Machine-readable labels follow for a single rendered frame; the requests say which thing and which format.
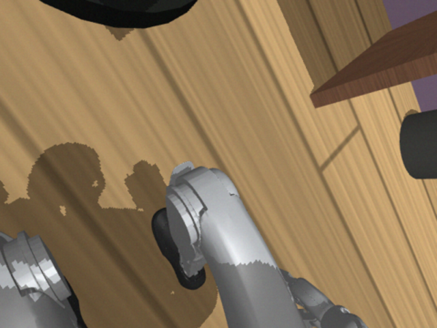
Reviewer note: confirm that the right robot arm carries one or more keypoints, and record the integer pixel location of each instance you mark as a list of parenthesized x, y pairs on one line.
[(339, 317)]

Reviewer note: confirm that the left robot foot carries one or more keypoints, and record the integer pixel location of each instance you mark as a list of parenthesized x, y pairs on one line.
[(74, 302)]

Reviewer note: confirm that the right robot hand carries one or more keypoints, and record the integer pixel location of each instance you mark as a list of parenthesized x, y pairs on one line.
[(308, 296)]

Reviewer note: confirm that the right robot foot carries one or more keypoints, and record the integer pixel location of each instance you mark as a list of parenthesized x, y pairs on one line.
[(161, 231)]

